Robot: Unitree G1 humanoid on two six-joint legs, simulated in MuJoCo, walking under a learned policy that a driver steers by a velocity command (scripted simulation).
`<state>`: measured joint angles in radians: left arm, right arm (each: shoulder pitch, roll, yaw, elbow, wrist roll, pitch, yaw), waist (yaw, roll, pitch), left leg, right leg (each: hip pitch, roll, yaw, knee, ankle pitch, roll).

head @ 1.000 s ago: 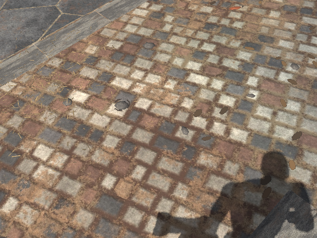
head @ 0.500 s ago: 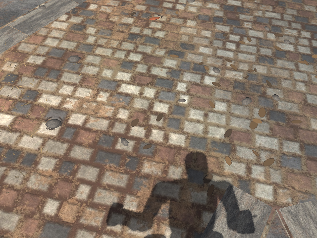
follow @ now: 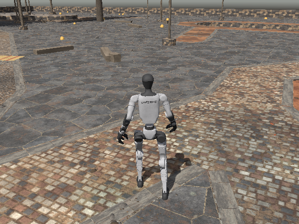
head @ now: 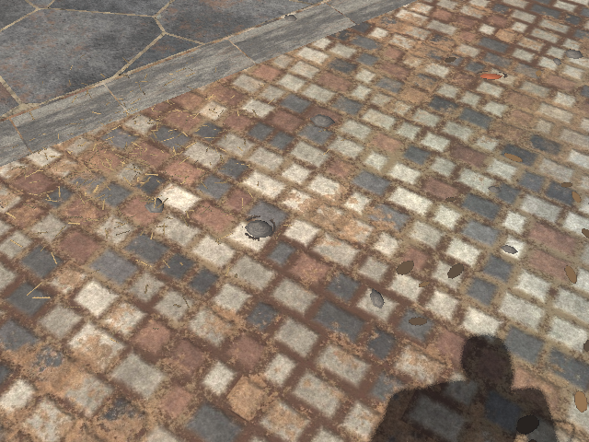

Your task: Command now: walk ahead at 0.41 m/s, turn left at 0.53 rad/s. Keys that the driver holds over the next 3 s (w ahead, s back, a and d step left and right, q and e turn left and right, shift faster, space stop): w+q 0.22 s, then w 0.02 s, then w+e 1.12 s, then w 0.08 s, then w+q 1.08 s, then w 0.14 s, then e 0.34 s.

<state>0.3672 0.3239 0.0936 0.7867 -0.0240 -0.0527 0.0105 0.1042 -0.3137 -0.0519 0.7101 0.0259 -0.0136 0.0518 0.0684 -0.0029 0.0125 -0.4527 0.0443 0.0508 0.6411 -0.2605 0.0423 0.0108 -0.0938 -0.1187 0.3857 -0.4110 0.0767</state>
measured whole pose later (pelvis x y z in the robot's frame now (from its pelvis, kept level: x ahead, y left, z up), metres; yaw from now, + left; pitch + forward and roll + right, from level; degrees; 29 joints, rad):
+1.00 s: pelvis +0.58 +0.10 +0.00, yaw -8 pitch +2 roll -1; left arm 0.40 0.32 0.07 0.74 -0.02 -0.03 0.01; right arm 0.06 -0.28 -0.02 0.63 0.00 -0.12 0.01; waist 0.08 0.00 0.01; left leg -0.46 -0.01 -0.07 0.50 -0.07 -0.01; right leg -0.11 0.09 0.23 0.57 -0.46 -0.04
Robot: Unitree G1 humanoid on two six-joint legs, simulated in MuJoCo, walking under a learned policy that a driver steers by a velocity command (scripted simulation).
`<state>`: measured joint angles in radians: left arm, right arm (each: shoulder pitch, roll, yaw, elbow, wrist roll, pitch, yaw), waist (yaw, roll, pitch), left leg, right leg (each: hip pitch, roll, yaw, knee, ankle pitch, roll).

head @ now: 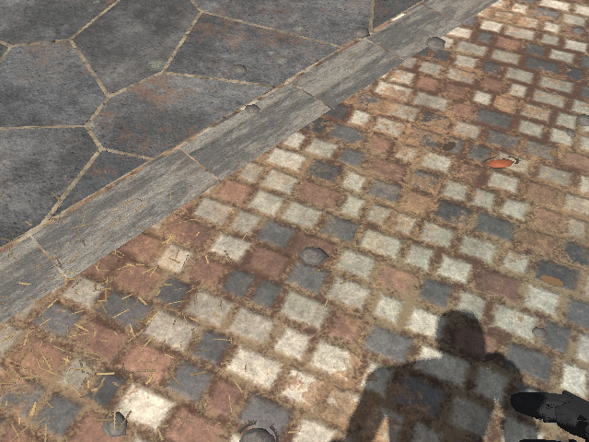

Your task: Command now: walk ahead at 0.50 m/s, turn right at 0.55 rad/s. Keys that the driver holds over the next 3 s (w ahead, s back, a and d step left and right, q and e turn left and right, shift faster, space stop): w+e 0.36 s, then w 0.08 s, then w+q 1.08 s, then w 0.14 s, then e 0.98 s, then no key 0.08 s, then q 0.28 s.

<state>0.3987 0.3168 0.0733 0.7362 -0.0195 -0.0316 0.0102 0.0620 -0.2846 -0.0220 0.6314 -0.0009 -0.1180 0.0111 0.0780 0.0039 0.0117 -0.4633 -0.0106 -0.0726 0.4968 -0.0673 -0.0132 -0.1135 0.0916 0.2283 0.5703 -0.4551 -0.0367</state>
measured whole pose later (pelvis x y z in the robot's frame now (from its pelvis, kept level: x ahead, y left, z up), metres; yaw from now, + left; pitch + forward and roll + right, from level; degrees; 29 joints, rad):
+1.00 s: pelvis +0.52 -0.10 +0.00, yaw -4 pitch +1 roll -2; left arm 0.32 0.28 0.07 0.82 -0.01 -0.06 0.01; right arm 0.11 -0.25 -0.04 0.72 0.02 -0.03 0.06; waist 0.06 0.03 0.04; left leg -0.61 0.07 0.03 0.64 -0.04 0.05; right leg 0.12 0.02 -0.25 0.24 -0.38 0.00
